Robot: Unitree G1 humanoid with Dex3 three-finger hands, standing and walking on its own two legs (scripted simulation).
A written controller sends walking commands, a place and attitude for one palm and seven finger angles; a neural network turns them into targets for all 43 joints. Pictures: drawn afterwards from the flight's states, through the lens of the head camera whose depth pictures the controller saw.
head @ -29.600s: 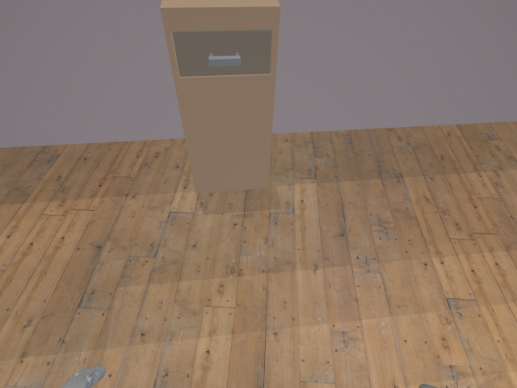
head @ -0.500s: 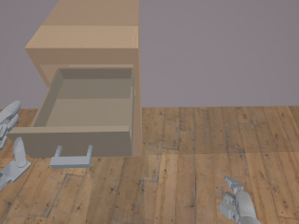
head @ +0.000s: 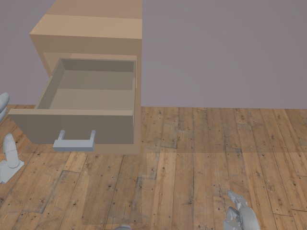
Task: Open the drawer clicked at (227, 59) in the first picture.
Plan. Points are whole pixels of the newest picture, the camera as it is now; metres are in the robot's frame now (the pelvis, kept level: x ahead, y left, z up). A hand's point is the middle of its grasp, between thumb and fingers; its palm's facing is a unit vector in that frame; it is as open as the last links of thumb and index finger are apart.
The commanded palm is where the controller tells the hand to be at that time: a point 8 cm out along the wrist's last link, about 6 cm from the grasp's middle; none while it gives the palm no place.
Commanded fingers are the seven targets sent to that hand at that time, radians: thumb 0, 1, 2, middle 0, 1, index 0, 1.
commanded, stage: step back with the hand held close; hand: left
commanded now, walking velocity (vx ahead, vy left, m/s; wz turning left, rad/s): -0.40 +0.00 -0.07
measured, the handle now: (76, 139) +0.36 +0.26 -0.02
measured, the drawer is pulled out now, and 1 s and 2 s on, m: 0.30 0.30 0.30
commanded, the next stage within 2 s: stop stepping back and stand still in 0.36 s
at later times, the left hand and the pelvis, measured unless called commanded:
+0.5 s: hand out of the picture +0.07 +0.25 +0.18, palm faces +0.31 -0.86 -0.40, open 7.4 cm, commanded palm +0.01 +0.29 +0.19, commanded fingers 0.00 0.90 0.90 -0.20 -0.30 -0.20 -0.30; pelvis -0.13 +0.01 +0.02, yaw -2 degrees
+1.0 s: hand out of the picture -0.02 +0.23 +0.17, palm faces +0.36 -0.81 -0.47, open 7.4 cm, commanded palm -0.08 +0.28 +0.19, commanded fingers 0.00 0.90 0.90 -0.20 -0.30 -0.20 -0.30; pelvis -0.21 +0.00 +0.00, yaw +0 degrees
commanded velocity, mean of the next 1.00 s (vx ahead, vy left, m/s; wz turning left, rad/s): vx -0.04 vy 0.02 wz -0.03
